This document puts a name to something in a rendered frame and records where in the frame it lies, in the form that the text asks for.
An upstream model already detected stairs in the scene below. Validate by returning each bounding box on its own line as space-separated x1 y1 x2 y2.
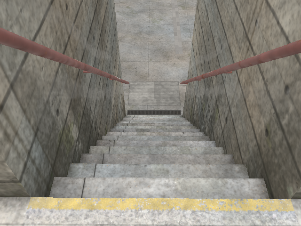
49 115 270 200

